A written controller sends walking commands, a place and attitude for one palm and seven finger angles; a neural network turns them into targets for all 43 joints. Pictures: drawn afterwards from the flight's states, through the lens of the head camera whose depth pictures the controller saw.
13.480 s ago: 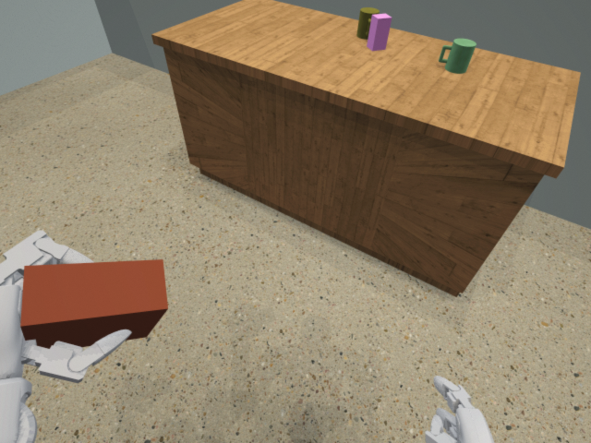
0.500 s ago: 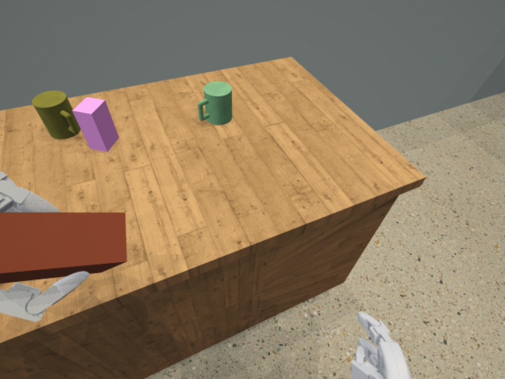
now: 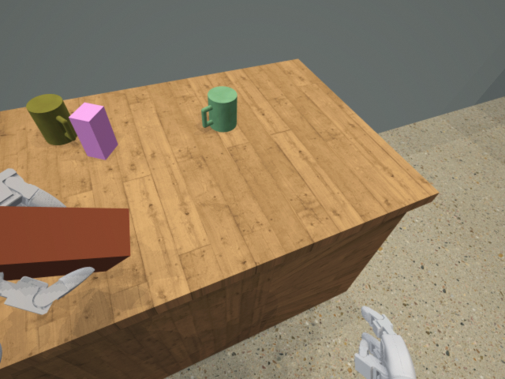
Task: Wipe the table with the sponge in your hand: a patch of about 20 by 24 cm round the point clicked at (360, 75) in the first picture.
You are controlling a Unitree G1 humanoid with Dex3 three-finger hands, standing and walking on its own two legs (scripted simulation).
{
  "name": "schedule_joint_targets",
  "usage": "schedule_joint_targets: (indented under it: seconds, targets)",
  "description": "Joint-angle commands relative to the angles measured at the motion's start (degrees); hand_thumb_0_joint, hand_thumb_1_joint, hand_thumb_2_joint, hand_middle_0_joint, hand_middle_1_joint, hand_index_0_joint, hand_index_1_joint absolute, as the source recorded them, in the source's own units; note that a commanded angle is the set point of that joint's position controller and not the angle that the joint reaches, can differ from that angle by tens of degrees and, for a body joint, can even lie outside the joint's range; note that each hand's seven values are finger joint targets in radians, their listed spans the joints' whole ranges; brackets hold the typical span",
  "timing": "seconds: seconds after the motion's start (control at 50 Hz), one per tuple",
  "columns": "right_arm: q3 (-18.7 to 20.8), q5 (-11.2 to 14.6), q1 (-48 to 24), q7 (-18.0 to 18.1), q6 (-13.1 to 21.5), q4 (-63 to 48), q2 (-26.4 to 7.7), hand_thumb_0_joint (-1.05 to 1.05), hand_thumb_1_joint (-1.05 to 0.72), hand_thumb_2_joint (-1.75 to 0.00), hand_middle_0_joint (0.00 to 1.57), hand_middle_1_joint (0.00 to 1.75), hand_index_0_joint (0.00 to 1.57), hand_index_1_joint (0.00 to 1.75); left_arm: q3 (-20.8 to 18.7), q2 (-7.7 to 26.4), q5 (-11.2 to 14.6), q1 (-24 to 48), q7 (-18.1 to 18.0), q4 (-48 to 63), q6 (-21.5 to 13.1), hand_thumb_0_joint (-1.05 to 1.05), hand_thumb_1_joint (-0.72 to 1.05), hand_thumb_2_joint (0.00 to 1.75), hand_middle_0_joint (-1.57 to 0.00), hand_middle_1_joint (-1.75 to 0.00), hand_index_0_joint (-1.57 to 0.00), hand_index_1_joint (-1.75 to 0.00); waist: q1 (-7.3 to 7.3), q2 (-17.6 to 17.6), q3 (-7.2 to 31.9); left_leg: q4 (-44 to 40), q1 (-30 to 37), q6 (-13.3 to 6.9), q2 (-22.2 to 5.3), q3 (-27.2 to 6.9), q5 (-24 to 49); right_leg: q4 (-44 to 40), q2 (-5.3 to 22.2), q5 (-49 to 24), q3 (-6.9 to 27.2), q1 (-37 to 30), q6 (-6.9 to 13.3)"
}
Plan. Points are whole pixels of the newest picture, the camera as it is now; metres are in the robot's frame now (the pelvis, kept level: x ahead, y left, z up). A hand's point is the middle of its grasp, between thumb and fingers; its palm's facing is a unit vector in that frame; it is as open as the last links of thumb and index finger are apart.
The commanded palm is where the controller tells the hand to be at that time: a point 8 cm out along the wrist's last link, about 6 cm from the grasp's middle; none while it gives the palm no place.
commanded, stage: come to a stop and stand still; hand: left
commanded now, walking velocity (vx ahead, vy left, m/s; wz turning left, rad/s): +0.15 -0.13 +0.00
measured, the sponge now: (80, 244) +0.23 +0.22 +0.16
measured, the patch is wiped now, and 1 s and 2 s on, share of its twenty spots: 0.00 0.00 0.00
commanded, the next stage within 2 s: look again from close up in 1.92 s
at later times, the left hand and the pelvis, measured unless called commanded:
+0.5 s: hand (7, 203) +0.24 +0.28 +0.21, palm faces +0.49 -0.73 -0.48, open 9.7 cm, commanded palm +0.15 +0.27 +0.18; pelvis -0.02 -0.01 +0.00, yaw -1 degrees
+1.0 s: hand out of the picture +0.21 +0.30 +0.18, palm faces +0.44 -0.83 -0.34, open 9.7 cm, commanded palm +0.15 +0.32 +0.18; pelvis -0.02 +0.04 +0.00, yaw -2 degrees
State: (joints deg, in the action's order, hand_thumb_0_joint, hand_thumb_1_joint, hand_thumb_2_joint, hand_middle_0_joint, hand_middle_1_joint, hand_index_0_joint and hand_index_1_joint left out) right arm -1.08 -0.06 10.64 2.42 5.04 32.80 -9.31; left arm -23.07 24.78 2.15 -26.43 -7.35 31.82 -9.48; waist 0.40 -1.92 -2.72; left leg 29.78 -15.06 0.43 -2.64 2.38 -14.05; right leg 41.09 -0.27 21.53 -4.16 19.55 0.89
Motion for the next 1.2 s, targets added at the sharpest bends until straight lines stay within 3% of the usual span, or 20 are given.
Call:
schedule_joint_targets:
  seconds: [0.0,0.06,0.12,0.22,0.36,0.38,0.4,0.42,0.48,0.52,0.64,0.68,0.7,0.72,0.74,0.8,0.92,1.0,1.08,1.18]
  targets:
    - [2.9,1.5,-2.9,-0.1,2.1,-8.1,-9.1,0.0,-0.9,-0.9,0.2,0.3,0.2,0.3,-4.0,4.3,1.2,-2.7,-0.4,9.8,-2.8,0.0,0.1,1.3,-1.2,-1.6,-1.2,-1.6,-0.3,12.8,10.7,-2.6,5.8,-4.7,-9.5,-4.4,24.0,-17.2,-0.9,-11.3,-3.6,-7.3,-0.4]
    - [2.5,0.8,-3.3,0.4,2.4,-7.7,-8.5,0.0,-0.9,-0.9,0.2,0.3,0.2,0.3,-4.6,6.0,1.1,3.6,-0.9,8.0,-2.5,0.0,0.1,1.3,-1.2,-1.6,-1.2,-1.6,0.58,3.4,11.3,2.5,-4.0,-1.7,-4.8,-1.5,6.6,-18.7,4.9,-24.9,4.4,-17.5,1.9]
    - [2.9,1.1,-3.3,0.4,2.6,-7.1,-8.3,0.0,-0.9,-0.9,0.2,0.3,0.2,0.3,-2.3,4.5,2.0,3.3,-1.2,6.9,-0.8,0.0,0.1,1.3,-1.2,-1.6,-1.2,-1.6,0.68,-6.9,9.5,9.1,-1.6,0.0,1.3,-0.5,-1.5,-23.1,13.9,-28.7,14.7,-10.4,5.8]
    - [1.5,0.3,-6.6,1.4,2.7,-6.6,-7.5,0.0,-0.9,-0.9,0.2,0.3,0.2,0.3,-3.8,6.9,1.7,5.4,-2.1,11.4,-1.7,0.0,0.1,1.3,-1.2,-1.6,-1.2,-1.6,-0.92,1.0,6.9,-2.1,2.9,-1.3,-0.4,-3.4,3.1,-23.6,11.0,-16.7,10.4,-8.6,2.3]
    - [2.5,0.6,-5.5,1.5,2.6,-7.8,-8.5,0.0,-0.9,-0.9,0.2,0.3,0.2,0.3,-4.1,5.9,1.6,0.4,-2.6,10.7,-1.6,0.0,0.1,1.3,-1.2,-1.6,-1.2,-1.6,-1.21,4.6,10.5,-5.4,1.5,-0.8,-2.3,-4.8,11.3,-20.0,7.4,-25.4,6.8,-17.1,0.5]
    - [4.9,-0.9,4.9,1.8,5.4,-6.0,-9.6,0.0,-0.9,-0.9,0.2,0.3,0.2,0.3,-34.9,48.4,-6.1,57.5,-2.0,18.6,-6.5,0.0,0.1,1.3,-1.2,-1.6,-1.2,-1.6,-3.16,-5.6,2.6,5.2,-5.3,-0.8,0.4,2.4,9.3,-25.5,7.1,-33.1,11.8,-8.9,-5.4]
    - [4.1,1.4,-1.4,1.1,4.5,-2.5,-8.4,0.0,-0.9,-0.9,0.2,0.3,0.2,0.3,-21.0,28.0,-1.4,45.5,-0.7,-3.6,-5.2,0.0,0.1,1.3,-1.2,-1.6,-1.2,-1.6,-1.39,4.6,5.3,1.4,0.0,-0.3,-0.5,-0.3,5.7,-22.8,13.6,-28.3,10.2,-7.4,3.6]
    - [4.4,0.8,-1.3,-0.1,4.2,-4.2,-8.4,0.0,-0.9,-0.9,0.2,0.3,0.2,0.3,-14.1,17.2,-0.6,29.0,0.1,-5.8,-5.6,0.0,0.1,1.3,-1.2,-1.6,-1.2,-1.6,-1.66,4.8,7.8,-1.5,2.5,-0.1,0.1,-1.0,5.2,-20.5,11.0,-30.7,12.6,-10.8,3.1]
    - [4.7,1.6,-0.1,-1.9,5.2,-6.4,-10.2,0.0,-0.9,-0.9,0.2,0.3,0.2,0.3,-3.5,5.1,1.1,9.5,2.4,-7.5,-5.7,0.0,0.1,1.3,-1.2,-1.6,-1.2,-1.6,-3.4,5.6,12.5,-4.6,5.2,-1.5,-0.1,0.8,5.5,-19.1,7.9,-23.3,9.1,-14.3,-1.3]
    - [4.3,2.4,-1.4,-3.4,5.0,-8.4,-9.5,0.0,-0.9,-0.9,0.2,0.3,0.2,0.3,2.5,-0.5,1.4,1.9,3.3,-0.5,-5.3,0.0,0.1,1.3,-1.2,-1.6,-1.2,-1.6,-3.13,5.6,13.4,-5.8,6.2,-2.6,-2.5,-0.7,7.5,-17.0,5.9,-19.7,5.7,-13.8,-1.8]
    - [2.5,1.8,-4.9,-1.5,6.0,-11.0,-9.3,0.0,-0.9,-0.9,0.2,0.3,0.2,0.3,-6.5,9.1,-0.5,5.2,1.1,6.5,-4.7,0.0,0.1,1.3,-1.2,-1.6,-1.2,-1.6,-2.77,-3.6,4.9,-11.3,-2.4,-2.6,-3.2,-3.5,-9.4,-18.7,3.2,-3.0,3.8,-9.3,-0.7]
    - [2.2,1.4,-4.4,-0.6,6.4,-10.9,-9.2,0.0,-0.9,-0.9,0.2,0.3,0.2,0.3,-7.2,9.2,-0.6,10.4,0.9,7.2,-5.6,0.0,0.1,1.3,-1.2,-1.6,-1.2,-1.6,-2.06,0.7,2.3,-13.4,-4.5,-2.8,-3.6,-4.5,-14.4,-18.1,3.0,-1.0,4.9,-7.9,-0.4]
    - [2.2,1.4,-4.2,-0.3,6.4,-10.5,-9.8,0.0,-0.9,-0.9,0.2,0.3,0.2,0.3,-9.5,12.7,-1.1,14.4,0.3,9.9,-5.6,0.0,0.1,1.3,-1.2,-1.6,-1.2,-1.6,-2.02,7.3,2.2,-16.4,-5.4,-3.2,-4.9,-5.8,-17.4,-14.7,1.8,-2.3,4.1,-8.6,-0.6]
    - [2.0,1.5,-3.5,-0.1,6.4,-10.9,-8.8,0.0,-0.9,-0.9,0.2,0.3,0.2,0.3,-6.1,8.5,-1.0,15.6,0.4,8.4,-5.5,0.0,0.1,1.3,-1.2,-1.6,-1.2,-1.6,-1.96,12.9,2.2,-19.2,-9.3,-4.0,-6.6,-7.2,-21.8,-10.8,1.4,-4.5,2.7,-12.2,-0.8]
    - [2.2,1.7,-3.1,-0.2,7.0,-11.2,-8.7,0.0,-0.9,-0.9,0.2,0.3,0.2,0.3,-6.1,9.5,-1.6,18.2,0.2,9.5,-5.7,0.0,0.1,1.3,-1.2,-1.6,-1.2,-1.6,-2.49,17.3,3.2,-19.5,-11.3,-4.5,-7.2,-7.0,-23.0,-8.6,1.1,-6.8,2.6,-15.4,-0.8]
    - [1.8,1.6,-2.8,-1.2,8.7,-10.3,-8.4,0.0,-0.9,-0.9,0.2,0.3,0.2,0.3,-6.0,10.4,-1.7,19.4,0.4,9.2,-5.9,0.0,0.1,1.3,-1.2,-1.6,-1.2,-1.6,-2.81,14.5,6.3,-14.0,-4.8,-3.5,-4.8,-4.1,-13.6,-13.3,1.8,-10.7,2.9,-14.9,-0.2]
    - [1.8,1.0,-1.9,-2.1,9.6,-7.9,-8.5,0.0,-0.9,-0.9,0.2,0.3,0.2,0.3,1.7,0.6,-1.6,13.2,1.6,3.5,-6.5,0.0,0.1,1.3,-1.2,-1.6,-1.2,-1.6,-2.04,5.5,4.4,-11.9,-1.6,-1.9,-2.6,-4.9,-12.0,-19.0,1.6,-8.0,4.7,-10.3,0.2]
    - [2.0,1.1,-3.0,-2.0,8.7,-7.2,-8.8,0.0,-0.9,-0.9,0.2,0.3,0.2,0.3,-1.4,3.4,-1.9,11.6,1.3,-1.0,-6.0,0.0,0.1,1.3,-1.2,-1.6,-1.2,-1.6,-2.15,6.7,3.7,-14.4,-1.2,-1.1,-3.8,-5.6,-8.6,-18.0,1.3,-10.3,4.6,-9.4,-0.3]
    - [2.1,0.9,-2.9,-1.2,7.2,-8.6,-8.4,0.0,-0.9,-0.9,0.2,0.3,0.2,0.3,-2.2,4.5,-1.3,13.2,1.4,-0.2,-6.2,0.0,0.1,1.3,-1.2,-1.6,-1.2,-1.6,-1.96,1.6,4.7,-12.1,-0.5,-0.7,-3.2,-5.0,-0.9,-18.9,2.5,-15.2,5.1,-11.3,0.0]
    - [2.3,0.7,-3.8,-1.1,7.0,-10.2,-8.3,0.0,-0.9,-0.9,0.2,0.3,0.2,0.3,-3.2,6.6,-0.6,12.9,1.5,10.0,-7.2,0.0,0.1,1.3,-1.2,-1.6,-1.2,-1.6,-2.14,8.0,11.1,-8.8,5.7,0.7,-2.5,-3.9,17.1,-16.2,2.9,-24.5,4.0,-14.5,0.4]
